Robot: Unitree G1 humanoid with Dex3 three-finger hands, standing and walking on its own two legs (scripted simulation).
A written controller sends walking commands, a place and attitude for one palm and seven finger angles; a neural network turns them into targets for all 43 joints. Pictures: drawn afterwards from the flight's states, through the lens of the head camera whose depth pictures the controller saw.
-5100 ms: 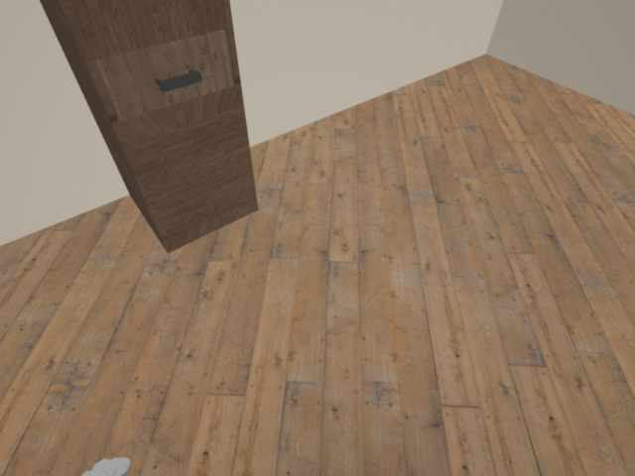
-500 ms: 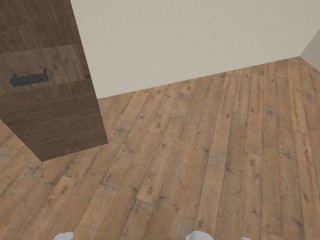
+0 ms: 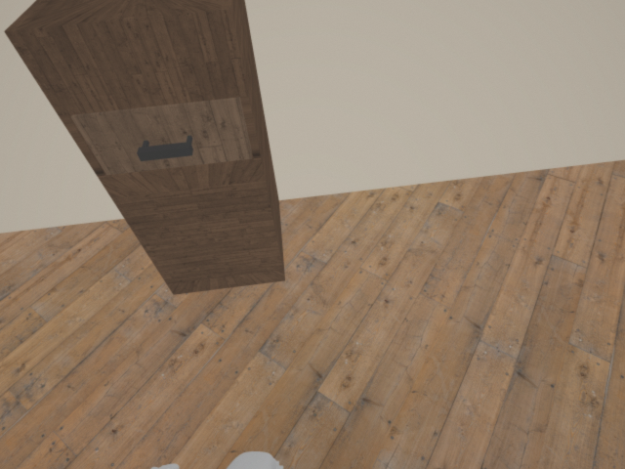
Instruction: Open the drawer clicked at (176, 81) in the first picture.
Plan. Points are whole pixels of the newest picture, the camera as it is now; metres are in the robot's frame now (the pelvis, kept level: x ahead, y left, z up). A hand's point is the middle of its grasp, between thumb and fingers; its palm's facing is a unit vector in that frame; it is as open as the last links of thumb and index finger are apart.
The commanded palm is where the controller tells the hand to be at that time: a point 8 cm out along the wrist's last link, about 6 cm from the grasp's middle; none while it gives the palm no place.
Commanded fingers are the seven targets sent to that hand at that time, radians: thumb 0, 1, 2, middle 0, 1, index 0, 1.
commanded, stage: take the last steps up to it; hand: left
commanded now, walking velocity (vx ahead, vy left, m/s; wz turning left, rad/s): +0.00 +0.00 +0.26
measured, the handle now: (166, 146) +0.82 +0.40 -0.08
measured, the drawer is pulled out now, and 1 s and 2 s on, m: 0.00 0.00 0.00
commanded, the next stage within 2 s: come to a stop and stand still in 1.24 s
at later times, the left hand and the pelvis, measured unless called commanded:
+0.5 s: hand out of the picture +0.01 +0.28 -0.18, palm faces +0.15 -0.97 -0.17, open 7.4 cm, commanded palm none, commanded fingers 0.00 0.90 0.90 -0.20 -0.30 -0.20 -0.30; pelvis +0.02 +0.09 +0.01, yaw +6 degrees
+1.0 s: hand (203, 375) +0.29 +0.21 -0.17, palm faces +0.11 -0.98 -0.17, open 7.3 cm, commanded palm none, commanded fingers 0.00 0.90 0.90 -0.20 -0.30 -0.20 -0.30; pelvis +0.19 +0.04 -0.02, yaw +7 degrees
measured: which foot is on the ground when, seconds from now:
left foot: up 0.00-0.18, down 0.20-0.90, up 0.92-1.00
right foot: down 0.00-0.22, up 0.24-0.88, down 0.90-1.00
